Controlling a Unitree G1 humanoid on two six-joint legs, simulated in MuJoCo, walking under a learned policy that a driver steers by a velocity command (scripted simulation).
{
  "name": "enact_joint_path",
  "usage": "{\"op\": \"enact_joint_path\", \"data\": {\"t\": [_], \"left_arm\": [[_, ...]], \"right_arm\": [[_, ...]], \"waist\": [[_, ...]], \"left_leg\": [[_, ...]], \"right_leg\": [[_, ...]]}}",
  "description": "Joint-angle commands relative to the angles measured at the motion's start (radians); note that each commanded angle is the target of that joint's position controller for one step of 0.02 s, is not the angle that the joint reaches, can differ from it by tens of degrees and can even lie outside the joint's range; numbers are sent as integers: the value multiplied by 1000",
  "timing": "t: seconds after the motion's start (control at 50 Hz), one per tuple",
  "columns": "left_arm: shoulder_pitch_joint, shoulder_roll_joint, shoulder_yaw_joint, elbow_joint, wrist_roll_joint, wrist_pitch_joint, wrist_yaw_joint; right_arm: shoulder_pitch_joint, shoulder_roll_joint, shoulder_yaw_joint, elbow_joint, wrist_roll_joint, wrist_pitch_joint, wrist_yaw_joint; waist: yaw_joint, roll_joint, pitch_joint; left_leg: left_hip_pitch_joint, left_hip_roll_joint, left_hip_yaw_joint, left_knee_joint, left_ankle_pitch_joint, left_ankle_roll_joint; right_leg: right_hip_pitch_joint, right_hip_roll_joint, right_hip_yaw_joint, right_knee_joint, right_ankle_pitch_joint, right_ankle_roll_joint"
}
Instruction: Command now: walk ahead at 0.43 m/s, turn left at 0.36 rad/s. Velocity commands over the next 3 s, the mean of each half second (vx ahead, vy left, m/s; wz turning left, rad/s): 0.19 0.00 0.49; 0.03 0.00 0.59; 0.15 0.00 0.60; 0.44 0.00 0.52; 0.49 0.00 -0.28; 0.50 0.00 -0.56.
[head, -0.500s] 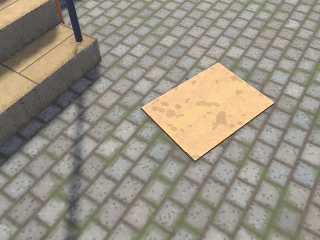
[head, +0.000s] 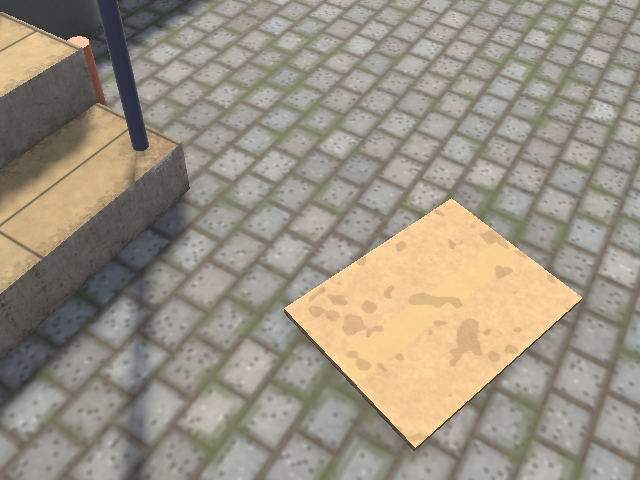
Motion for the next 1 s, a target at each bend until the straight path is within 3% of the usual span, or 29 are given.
{"op": "enact_joint_path", "data": {"t": [0.02,0.06,0.1,0.14,0.2,0.24,0.3,0.32,0.34,0.36,0.38,0.4,0.42,0.44,0.48,0.5,0.56,0.64,0.7,0.74,0.76,0.78,0.8,0.82,0.84,0.86,0.88,0.92,1.0], "left_arm": [[-116,132,29,-152,23,-29,22],[-102,106,29,-150,44,-10,24],[-129,69,19,-147,40,0,25],[-180,46,12,-149,35,6,19],[-284,27,7,-162,25,5,-3],[-336,36,10,-172,25,1,-18],[-305,79,26,-159,29,-13,-20],[-244,93,32,-145,34,-18,-13],[-139,110,38,-122,47,-22,-2],[-74,148,42,-121,56,-13,17],[-48,140,35,-111,61,5,18],[-111,107,38,-131,28,24,21],[-163,51,23,-154,24,37,27],[-202,36,13,-155,30,55,27],[-253,72,18,-148,42,71,25],[-255,85,26,-142,47,72,23],[-244,107,38,-122,41,73,26],[-240,145,52,-104,29,87,27],[-234,164,58,-89,15,97,25],[-214,146,55,-70,1,103,25],[-173,113,49,-50,2,107,21],[-138,50,31,-79,44,104,10],[-272,102,49,-120,40,95,22],[-285,128,59,-119,22,96,28],[-240,128,65,-96,18,103,35],[-208,125,68,-68,25,109,42],[-189,123,69,-63,33,110,44],[-183,110,67,-66,24,103,37],[-239,85,51,-85,17,92,29]], "right_arm": [[21,-168,-38,-93,-20,-23,-19],[34,-143,-34,-75,-10,-18,-38],[57,-161,-44,-61,0,-8,-60],[77,-172,-52,-49,14,16,-83],[124,-162,-58,-33,24,57,-115],[131,-158,-63,-36,20,72,-127],[73,-145,-70,-73,7,79,-132],[31,-143,-70,-94,7,78,-127],[-19,-127,-62,-123,5,77,-117],[4,-70,-43,-145,-15,75,-109],[221,-58,-33,-137,-3,70,-95],[267,-170,-50,-98,-1,80,-82],[147,-215,-67,-102,9,101,-84],[94,-206,-67,-113,10,121,-91],[77,-160,-59,-135,5,144,-93],[83,-125,-50,-140,4,144,-92],[48,-93,-34,-161,-6,130,-89],[-5,-117,-31,-183,-2,126,-71],[-2,-135,-38,-190,-3,127,-58],[59,-144,-51,-165,-8,128,-54],[88,-175,-63,-164,-12,129,-59],[76,-291,-86,-194,-13,131,-78],[69,-312,-86,-218,-51,114,-71],[19,-278,-77,-221,-61,94,-67],[-45,-244,-71,-226,-42,83,-69],[-77,-210,-60,-233,-24,80,-71],[-97,-197,-53,-236,-16,81,-76],[-83,-174,-43,-237,-20,86,-84],[-36,-192,-54,-226,-12,95,-97]], "waist": [[-18,98,-42],[9,110,-40],[0,111,-52],[-16,107,-82],[-56,120,-97],[-63,135,-84],[-24,146,-72],[15,151,-96],[69,120,-177],[76,-35,-279],[-18,-266,-407],[-31,-158,-391],[2,-69,-244],[-8,-11,-168],[-37,-47,-54],[-41,-73,-38],[-26,-90,-89],[-5,-105,-125],[-17,-113,-116],[-44,-88,-111],[-48,7,-73],[7,336,-47],[-77,310,-37],[-50,221,-18],[-10,183,-11],[1,159,-28],[11,167,-38],[14,168,-67],[-22,180,-76]], "left_leg": [[369,352,-575,-264,345,228],[290,269,-385,-240,670,188],[280,218,-299,-224,842,153],[256,165,-243,-204,859,85],[245,119,-247,-179,743,-7],[249,118,-297,-159,652,-20],[275,126,-387,-86,594,-15],[279,107,-390,-14,612,-22],[220,72,-366,135,567,-43],[52,-30,-261,387,60,-74],[-169,-123,-249,623,-592,-116],[-192,-13,-215,728,-496,-128],[-226,16,-151,763,-401,-155],[-228,40,-115,749,-335,-165],[-150,66,-72,684,-271,-168],[-119,68,-45,623,-249,-165],[-75,101,-13,469,-210,-157],[7,127,12,300,-135,-128],[74,113,43,154,-101,-90],[197,71,71,-6,-33,-40],[260,122,-43,-136,27,10],[356,389,-427,-218,246,138],[219,450,-555,-296,187,260],[188,393,-473,-305,108,221],[182,339,-404,-287,72,160],[189,306,-364,-271,76,125],[177,282,-335,-259,136,119],[192,257,-316,-242,221,126],[289,245,-354,-204,252,133]], "right_leg": [[-399,-68,51,-50,108,16],[-306,-73,42,-214,102,47],[-286,-26,1,-361,174,70],[-216,23,-21,-513,305,78],[-134,82,-30,-703,467,67],[-102,99,-12,-767,494,54],[-34,86,31,-846,460,25],[46,69,36,-900,490,6],[250,-9,73,-946,637,-42],[510,-207,232,-877,1032,-128],[738,-474,547,-823,1233,-351],[621,-480,581,-865,905,-355],[494,-374,435,-899,729,-299],[367,-311,347,-940,571,-253],[138,-233,223,-1015,437,-223],[97,-203,163,-1036,440,-219],[133,-226,94,-1041,521,-248],[161,-261,47,-1046,436,-244],[170,-272,19,-1016,336,-209],[118,-244,-33,-928,256,-137],[24,-194,-100,-794,145,-54],[-231,-34,-225,-466,-141,67],[-307,29,-55,-294,-213,63],[-298,3,-5,-217,-123,46],[-295,-8,4,-210,-32,41],[-278,-14,7,-200,18,51],[-248,-7,1,-173,60,64],[-214,10,0,-158,97,80],[-211,20,16,-378,103,96]]}}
